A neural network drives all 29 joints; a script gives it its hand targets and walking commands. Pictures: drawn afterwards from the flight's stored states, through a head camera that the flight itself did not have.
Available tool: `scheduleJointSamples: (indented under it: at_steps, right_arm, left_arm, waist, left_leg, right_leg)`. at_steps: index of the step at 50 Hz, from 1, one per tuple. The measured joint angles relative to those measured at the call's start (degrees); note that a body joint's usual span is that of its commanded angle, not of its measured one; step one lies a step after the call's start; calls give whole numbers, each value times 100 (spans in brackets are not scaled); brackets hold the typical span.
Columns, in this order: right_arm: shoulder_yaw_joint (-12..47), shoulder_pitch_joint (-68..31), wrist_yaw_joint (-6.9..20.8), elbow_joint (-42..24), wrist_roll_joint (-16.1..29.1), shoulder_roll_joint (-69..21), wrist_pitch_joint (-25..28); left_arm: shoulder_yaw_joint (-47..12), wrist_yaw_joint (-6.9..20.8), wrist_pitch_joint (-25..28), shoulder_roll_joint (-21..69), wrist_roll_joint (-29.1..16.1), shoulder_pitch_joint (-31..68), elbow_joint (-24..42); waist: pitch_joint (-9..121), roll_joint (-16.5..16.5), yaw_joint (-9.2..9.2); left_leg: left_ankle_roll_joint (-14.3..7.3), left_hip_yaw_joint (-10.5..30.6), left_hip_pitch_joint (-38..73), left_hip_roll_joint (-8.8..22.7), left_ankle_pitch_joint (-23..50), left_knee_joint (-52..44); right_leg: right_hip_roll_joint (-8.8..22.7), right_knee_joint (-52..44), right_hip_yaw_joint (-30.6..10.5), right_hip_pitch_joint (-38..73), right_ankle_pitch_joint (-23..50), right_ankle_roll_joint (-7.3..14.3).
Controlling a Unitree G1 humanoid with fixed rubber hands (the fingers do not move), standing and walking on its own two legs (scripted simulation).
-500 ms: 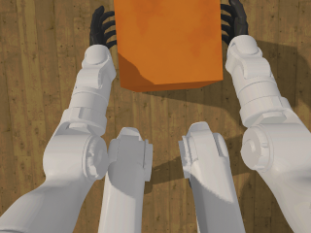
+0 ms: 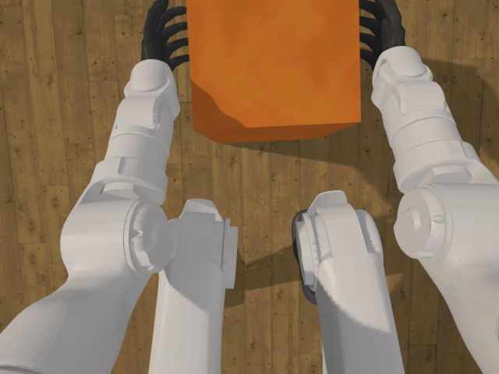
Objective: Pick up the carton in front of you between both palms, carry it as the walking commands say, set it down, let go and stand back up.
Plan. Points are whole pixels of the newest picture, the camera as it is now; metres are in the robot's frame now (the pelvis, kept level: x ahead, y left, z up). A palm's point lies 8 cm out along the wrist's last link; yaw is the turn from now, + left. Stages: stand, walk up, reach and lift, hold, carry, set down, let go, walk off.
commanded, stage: set down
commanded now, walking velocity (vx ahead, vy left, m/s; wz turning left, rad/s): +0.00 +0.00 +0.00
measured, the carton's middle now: (268, 74) +0.51 -0.03 -0.24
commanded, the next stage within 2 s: let go in 1.66 s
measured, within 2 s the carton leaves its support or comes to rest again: neither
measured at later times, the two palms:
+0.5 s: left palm (140, 79) +0.51 +0.16 -0.20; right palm (394, 66) +0.50 -0.22 -0.20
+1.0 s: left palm (92, 30) +0.52 +0.16 -0.05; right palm (470, 11) +0.51 -0.22 -0.05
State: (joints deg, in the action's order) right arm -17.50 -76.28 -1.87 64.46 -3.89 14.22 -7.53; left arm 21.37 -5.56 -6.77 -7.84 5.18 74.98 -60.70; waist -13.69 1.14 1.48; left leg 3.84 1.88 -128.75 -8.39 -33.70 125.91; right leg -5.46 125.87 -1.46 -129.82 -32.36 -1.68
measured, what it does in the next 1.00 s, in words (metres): rises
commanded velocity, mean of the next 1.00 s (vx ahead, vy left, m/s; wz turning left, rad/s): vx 0.00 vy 0.00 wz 0.00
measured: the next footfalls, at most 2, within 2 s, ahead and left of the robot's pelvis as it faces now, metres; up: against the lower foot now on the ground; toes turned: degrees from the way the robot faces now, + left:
none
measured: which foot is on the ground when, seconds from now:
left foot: down 0.00-1.00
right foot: down 0.00-1.00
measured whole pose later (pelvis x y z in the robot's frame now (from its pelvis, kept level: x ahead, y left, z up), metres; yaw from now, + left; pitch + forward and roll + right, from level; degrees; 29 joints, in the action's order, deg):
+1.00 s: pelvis +0.01 +0.00 +0.07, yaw +0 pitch +43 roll +1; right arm -11.1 -66.9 -2.6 55.8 7.3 19.4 -4.6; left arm 11.9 -7.7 -5.6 -13.2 -5.8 65.8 -52.3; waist -2.7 0.8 1.0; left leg 1.4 0.4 -122.6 -3.8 -32.1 111.8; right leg -2.4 111.8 -0.8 -123.8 -30.8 0.0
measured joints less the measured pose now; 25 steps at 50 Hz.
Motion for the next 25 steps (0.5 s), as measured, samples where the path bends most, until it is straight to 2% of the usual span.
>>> scheduleJointSamples:
  at_steps: [8, 16, 21, 25]
  right_arm:
    - [-184, -121, 223, 48, -153, 29, 51]
    - [-118, -225, 244, 272, -107, 145, 310]
    - [416, -179, -48, 551, 595, 448, 675]
    - [841, -21, -157, 456, 1195, 729, 850]
  left_arm:
    - [159, 245, 64, -45, 194, 129, -52]
    - [33, 356, 265, -192, 174, 245, -275]
    - [-671, 58, 515, -579, -562, 159, -534]
    - [-1267, -33, 639, -909, -1294, -6, -414]
  waist:
    - [-112, -11, -9]
    - [-352, -50, -20]
    - [-634, -49, -34]
    - [-727, -29, -40]
  left_leg:
    - [-20, -3, -2, 70, 35, -4]
    - [-16, -33, 57, 147, 0, 60]
    - [-61, -88, 111, 225, -59, 111]
    - [-132, -160, 62, 320, -103, 185]
  right_leg:
    - [59, -10, 46, -6, 43, 53]
    - [107, 56, 65, 40, 16, 71]
    - [186, 116, 76, 90, -47, 95]
    - [291, 201, 104, 41, -102, 159]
